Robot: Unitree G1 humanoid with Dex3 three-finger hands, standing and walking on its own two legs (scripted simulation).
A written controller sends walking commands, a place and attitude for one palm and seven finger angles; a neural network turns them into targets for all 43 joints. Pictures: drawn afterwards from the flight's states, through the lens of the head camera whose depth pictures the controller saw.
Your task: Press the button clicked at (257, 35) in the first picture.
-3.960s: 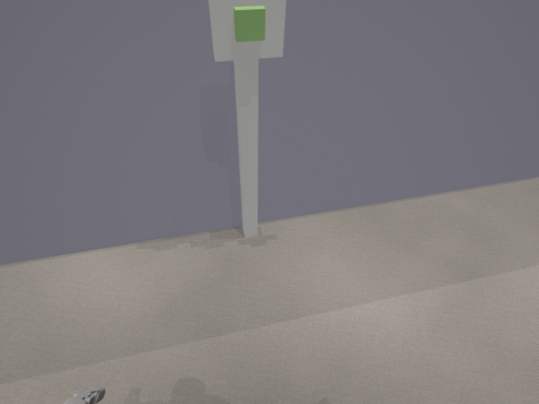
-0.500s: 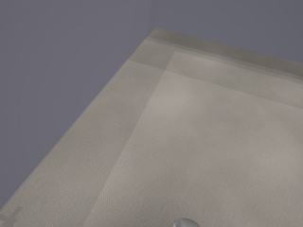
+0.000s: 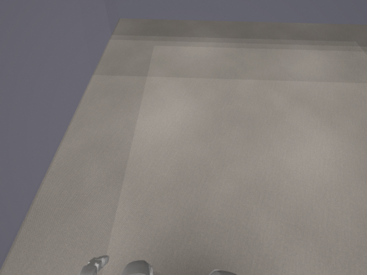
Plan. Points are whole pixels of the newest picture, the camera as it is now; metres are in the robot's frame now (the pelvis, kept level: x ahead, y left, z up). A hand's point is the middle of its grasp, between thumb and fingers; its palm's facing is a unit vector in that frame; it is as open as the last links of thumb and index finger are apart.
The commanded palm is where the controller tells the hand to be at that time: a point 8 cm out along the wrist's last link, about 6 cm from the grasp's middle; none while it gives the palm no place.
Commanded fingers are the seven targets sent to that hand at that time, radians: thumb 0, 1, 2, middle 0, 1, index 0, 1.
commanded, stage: turn to face it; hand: left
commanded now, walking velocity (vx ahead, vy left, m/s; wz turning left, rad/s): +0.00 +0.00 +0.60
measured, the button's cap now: out of the picture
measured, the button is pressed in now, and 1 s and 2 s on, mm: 0 0 0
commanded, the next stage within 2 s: none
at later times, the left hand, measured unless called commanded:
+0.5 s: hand out of the picture +0.04 +0.27 -0.16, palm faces +0.29 -0.92 -0.24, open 7.4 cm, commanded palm none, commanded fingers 0.00 0.90 0.90 -0.20 -0.30 -0.20 -0.30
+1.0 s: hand out of the picture +0.00 +0.18 -0.14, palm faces +0.54 -0.80 -0.26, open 7.4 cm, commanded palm none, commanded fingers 0.00 0.90 0.90 -0.20 -0.30 -0.20 -0.30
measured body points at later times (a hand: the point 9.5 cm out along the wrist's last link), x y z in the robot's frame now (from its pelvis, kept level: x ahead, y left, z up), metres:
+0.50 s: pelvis +0.04 +0.04 +0.02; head +0.07 +0.07 +0.46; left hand +0.03 +0.31 -0.14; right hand +0.13 -0.18 -0.12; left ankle +0.05 +0.13 -0.73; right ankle +0.04 -0.13 -0.65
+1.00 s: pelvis +0.03 -0.02 +0.01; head +0.06 -0.02 +0.46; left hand -0.03 +0.22 -0.12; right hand +0.24 -0.21 -0.13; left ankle -0.05 +0.11 -0.66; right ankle +0.07 -0.13 -0.73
